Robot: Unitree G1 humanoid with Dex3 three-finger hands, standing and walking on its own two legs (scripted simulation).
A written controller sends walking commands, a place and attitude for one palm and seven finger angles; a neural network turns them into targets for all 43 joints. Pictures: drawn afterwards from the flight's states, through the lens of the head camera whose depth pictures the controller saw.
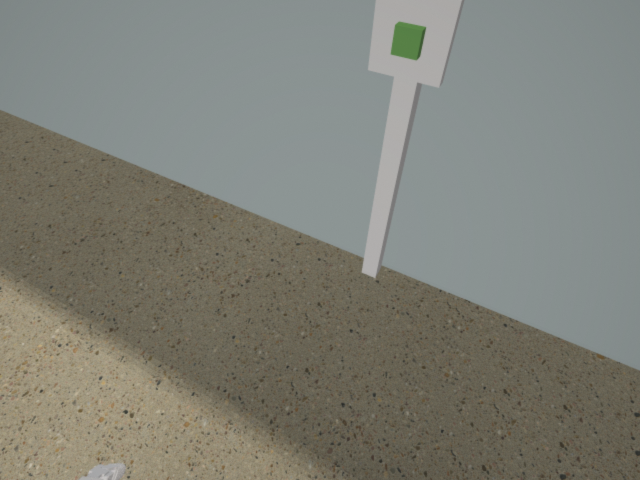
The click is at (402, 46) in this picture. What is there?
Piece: button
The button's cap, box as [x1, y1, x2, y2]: [391, 22, 425, 59]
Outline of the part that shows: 398,22 395,25 391,54 417,59 420,54 425,27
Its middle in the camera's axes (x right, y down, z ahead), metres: +0.19 -0.44 +0.85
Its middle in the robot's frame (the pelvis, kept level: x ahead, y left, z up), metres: +0.96 -0.14 +0.14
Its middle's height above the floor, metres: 0.91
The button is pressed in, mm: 0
